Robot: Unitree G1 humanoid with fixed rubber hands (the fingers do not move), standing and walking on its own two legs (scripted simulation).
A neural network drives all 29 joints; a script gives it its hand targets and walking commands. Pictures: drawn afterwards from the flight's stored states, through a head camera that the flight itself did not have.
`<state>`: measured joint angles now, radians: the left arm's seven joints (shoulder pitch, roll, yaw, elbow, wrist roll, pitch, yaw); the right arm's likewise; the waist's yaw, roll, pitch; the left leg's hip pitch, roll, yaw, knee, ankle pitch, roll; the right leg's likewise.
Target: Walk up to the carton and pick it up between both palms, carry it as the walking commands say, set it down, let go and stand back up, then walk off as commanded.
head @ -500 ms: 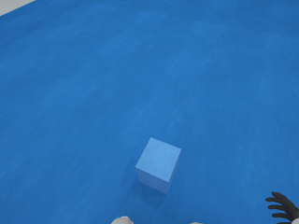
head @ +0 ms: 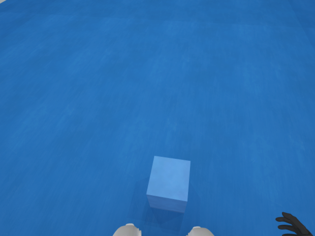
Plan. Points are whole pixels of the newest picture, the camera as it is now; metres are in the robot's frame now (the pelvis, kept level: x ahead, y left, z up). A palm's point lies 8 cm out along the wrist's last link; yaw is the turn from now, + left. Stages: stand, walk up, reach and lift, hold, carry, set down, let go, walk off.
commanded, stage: walk up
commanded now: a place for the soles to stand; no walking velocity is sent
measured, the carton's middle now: (169, 185) +0.45 -0.03 -0.61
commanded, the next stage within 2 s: reach and lift in 1.86 s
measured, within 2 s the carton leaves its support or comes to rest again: neither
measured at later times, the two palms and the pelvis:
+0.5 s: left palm (32, 218) +0.19 +0.35 -0.08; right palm out of the picture +0.05 -0.31 -0.08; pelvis +0.02 +0.04 +0.00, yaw -11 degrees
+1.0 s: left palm (32, 209) +0.21 +0.35 -0.06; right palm out of the picture +0.06 -0.31 -0.07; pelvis +0.01 +0.05 +0.02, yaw -13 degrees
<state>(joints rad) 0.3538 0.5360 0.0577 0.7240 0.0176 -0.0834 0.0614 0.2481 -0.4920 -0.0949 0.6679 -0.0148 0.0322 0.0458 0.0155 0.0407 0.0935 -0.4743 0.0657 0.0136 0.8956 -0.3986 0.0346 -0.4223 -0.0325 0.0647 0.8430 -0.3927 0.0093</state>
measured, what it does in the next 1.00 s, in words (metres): steps on the spot: left foot, then right foot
